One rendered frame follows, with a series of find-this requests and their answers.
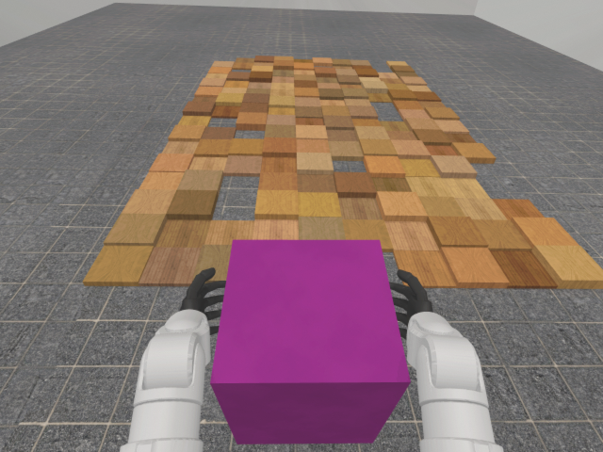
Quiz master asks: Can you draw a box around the left robot forearm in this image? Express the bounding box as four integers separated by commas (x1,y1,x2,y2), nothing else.
120,310,211,452

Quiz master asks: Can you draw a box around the carton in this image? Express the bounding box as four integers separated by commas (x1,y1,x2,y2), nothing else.
210,240,411,444

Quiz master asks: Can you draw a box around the right robot hand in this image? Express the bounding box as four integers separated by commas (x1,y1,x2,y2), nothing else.
389,269,433,340

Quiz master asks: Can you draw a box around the left robot hand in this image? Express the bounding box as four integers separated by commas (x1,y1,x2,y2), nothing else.
179,267,226,335

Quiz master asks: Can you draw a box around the right robot forearm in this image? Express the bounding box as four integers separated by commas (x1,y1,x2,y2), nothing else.
406,312,504,452

